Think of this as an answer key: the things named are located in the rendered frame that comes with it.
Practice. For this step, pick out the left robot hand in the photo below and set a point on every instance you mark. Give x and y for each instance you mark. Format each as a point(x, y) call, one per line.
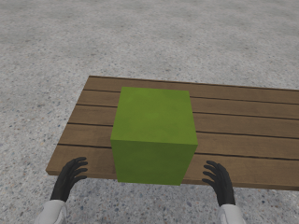
point(66, 179)

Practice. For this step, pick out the robot left forearm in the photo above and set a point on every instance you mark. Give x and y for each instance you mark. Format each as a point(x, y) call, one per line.
point(52, 212)

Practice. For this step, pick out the carton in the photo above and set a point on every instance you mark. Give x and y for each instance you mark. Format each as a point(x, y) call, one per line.
point(153, 137)

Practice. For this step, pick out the right robot hand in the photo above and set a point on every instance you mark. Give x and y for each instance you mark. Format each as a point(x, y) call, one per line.
point(222, 184)

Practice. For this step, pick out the table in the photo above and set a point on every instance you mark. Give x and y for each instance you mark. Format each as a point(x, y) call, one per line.
point(253, 132)

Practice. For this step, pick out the robot right forearm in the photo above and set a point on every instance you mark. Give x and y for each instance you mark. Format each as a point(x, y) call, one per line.
point(230, 214)

